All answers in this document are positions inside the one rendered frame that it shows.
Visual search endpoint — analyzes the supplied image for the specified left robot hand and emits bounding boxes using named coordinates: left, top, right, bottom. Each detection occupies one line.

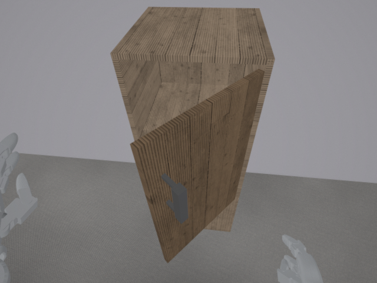
left=0, top=133, right=38, bottom=244

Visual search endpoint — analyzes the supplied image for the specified right robot hand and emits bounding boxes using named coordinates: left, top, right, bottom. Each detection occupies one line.
left=277, top=235, right=323, bottom=283

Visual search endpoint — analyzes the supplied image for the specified cupboard door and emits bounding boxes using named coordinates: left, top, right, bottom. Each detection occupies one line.
left=130, top=69, right=265, bottom=263

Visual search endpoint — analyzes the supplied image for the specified handle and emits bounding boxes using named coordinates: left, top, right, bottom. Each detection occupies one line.
left=161, top=174, right=189, bottom=224

